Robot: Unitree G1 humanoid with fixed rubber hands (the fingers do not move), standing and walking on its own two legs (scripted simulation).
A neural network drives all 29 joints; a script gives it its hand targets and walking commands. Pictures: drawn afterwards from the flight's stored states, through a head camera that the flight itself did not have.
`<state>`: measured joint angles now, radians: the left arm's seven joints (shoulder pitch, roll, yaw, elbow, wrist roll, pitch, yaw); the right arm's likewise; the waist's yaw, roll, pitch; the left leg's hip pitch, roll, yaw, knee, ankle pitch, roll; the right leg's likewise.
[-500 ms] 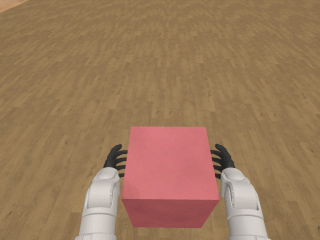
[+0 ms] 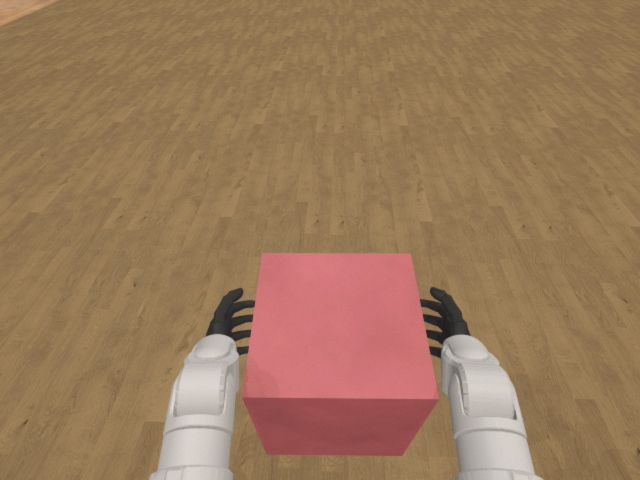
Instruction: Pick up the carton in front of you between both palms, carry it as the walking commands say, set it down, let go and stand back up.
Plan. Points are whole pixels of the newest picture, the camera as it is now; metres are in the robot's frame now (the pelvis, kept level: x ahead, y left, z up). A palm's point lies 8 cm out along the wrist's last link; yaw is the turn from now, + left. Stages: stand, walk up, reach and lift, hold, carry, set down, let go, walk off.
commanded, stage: carry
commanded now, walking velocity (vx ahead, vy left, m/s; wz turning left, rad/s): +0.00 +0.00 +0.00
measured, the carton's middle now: (335, 359) +0.31 +0.00 -0.04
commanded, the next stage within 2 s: hold in 0.14 s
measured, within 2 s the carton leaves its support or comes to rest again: neither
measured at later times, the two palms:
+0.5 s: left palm (193, 372) +0.25 +0.17 +0.05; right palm (431, 335) +0.30 -0.12 +0.05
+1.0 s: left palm (217, 364) +0.25 +0.14 +0.06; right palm (453, 324) +0.31 -0.15 +0.05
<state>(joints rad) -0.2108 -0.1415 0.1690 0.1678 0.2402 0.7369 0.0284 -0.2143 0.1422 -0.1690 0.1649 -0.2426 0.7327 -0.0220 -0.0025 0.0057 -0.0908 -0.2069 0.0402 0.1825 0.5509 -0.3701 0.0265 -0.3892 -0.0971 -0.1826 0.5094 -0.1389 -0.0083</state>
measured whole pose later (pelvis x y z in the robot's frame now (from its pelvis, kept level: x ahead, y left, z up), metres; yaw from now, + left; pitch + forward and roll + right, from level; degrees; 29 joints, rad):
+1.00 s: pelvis -0.01 -0.06 +0.01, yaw +12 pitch -7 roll +0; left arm -0.31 -0.16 0.28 0.35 0.30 0.67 -0.02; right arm -0.30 0.16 -0.24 0.27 -0.31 0.72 0.00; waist -0.01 0.05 0.02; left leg -0.02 0.00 -0.14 0.40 -0.26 -0.01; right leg -0.12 0.04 0.00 0.37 -0.12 -0.03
